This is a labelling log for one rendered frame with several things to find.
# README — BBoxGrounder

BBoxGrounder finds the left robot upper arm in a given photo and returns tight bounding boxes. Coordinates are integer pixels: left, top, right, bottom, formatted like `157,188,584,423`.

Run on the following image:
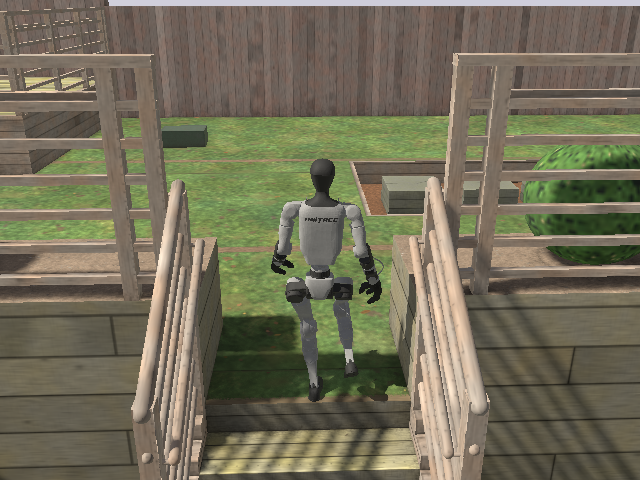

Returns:
277,201,301,256

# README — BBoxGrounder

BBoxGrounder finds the robot left hand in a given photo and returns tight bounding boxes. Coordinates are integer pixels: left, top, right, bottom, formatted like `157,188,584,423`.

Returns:
271,255,294,275

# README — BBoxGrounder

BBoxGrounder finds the right robot shin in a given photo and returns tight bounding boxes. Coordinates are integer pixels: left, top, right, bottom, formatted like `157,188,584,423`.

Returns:
337,302,354,365

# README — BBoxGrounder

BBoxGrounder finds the robot left forearm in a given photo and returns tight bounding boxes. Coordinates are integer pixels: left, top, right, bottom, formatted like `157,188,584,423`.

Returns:
272,240,287,266

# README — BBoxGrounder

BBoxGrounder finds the right robot upper arm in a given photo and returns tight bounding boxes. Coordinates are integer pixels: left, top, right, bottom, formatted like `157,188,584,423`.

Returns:
343,202,369,259

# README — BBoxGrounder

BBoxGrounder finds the right robot thigh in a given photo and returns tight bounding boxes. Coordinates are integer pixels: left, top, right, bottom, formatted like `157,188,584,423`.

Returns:
333,277,353,319

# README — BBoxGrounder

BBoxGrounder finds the robot right hand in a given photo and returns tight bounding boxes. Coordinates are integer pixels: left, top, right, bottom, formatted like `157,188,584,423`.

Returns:
359,280,382,304

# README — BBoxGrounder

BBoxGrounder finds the robot right forearm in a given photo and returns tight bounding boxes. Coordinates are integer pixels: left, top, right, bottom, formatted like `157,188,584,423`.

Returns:
359,243,379,285

